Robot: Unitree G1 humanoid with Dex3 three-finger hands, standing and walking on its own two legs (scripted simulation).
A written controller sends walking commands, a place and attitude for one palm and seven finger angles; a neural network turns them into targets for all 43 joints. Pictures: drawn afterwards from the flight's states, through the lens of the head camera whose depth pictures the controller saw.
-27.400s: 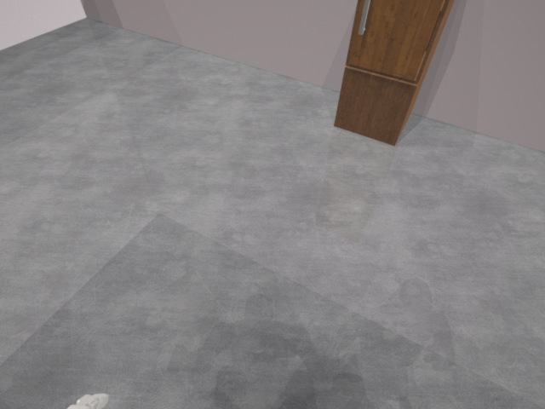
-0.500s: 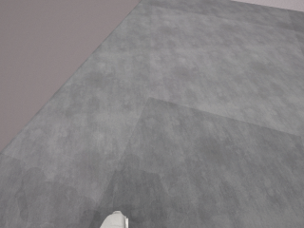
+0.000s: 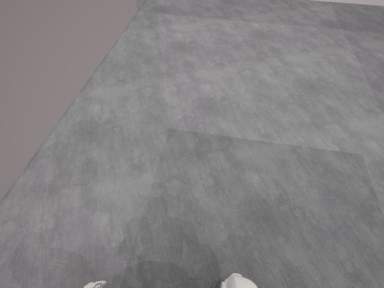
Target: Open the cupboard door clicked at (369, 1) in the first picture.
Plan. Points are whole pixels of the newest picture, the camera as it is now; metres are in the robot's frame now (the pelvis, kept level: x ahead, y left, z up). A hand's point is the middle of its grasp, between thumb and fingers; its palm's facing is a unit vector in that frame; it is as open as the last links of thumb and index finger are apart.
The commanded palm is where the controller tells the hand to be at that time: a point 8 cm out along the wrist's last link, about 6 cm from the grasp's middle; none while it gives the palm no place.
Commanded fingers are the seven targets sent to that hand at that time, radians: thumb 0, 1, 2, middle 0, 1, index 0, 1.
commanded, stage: walk to a spot facing it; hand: left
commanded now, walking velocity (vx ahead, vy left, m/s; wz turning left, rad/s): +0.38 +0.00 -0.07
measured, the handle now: out of the picture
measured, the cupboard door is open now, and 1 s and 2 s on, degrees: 48 48 48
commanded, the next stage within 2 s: turn to face it in 0.30 s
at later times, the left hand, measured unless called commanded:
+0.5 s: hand (132, 274) +0.18 +0.16 -0.20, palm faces +0.13 -0.98 -0.13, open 7.3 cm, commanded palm none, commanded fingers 0.00 0.90 0.90 -0.20 -0.30 -0.20 -0.30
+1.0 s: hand (136, 197) +0.37 +0.17 -0.15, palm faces +0.35 -0.90 -0.26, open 7.4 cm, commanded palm none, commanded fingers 0.00 0.90 0.90 -0.20 -0.30 -0.20 -0.30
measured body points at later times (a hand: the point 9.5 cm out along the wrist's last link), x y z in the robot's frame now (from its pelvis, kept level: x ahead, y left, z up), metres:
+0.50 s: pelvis +0.24 +0.00 -0.02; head +0.27 +0.02 +0.43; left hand +0.17 +0.21 -0.19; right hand +0.36 -0.24 -0.15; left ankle +0.33 +0.10 -0.74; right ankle +0.12 -0.12 -0.72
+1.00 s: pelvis +0.34 -0.05 +0.00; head +0.40 -0.04 +0.45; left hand +0.35 +0.22 -0.13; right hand +0.50 -0.27 -0.15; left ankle +0.29 +0.08 -0.67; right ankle +0.36 -0.16 -0.74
